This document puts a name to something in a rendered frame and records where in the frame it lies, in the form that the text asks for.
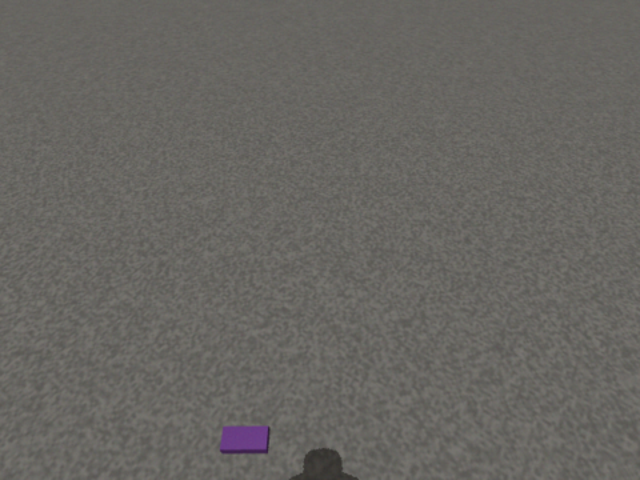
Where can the small box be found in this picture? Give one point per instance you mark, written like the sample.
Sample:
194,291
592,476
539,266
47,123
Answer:
244,439

